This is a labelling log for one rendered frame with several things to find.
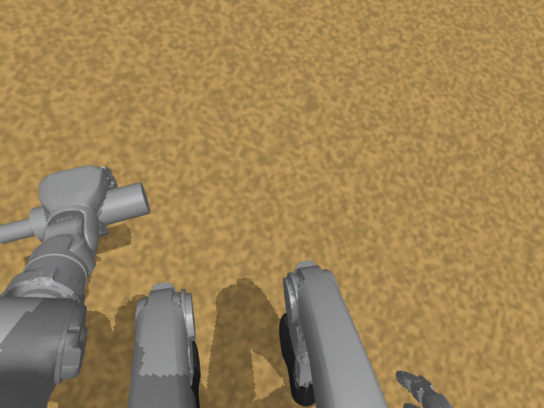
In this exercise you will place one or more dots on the right robot hand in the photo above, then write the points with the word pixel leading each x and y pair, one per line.
pixel 422 390

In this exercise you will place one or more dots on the left robot hand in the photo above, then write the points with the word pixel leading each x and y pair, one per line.
pixel 83 186

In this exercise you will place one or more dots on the bottle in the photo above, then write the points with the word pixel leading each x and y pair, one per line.
pixel 120 204

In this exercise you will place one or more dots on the left robot arm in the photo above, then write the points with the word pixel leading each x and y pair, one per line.
pixel 42 312

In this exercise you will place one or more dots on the right robot foot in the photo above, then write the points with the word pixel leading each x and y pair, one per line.
pixel 303 396

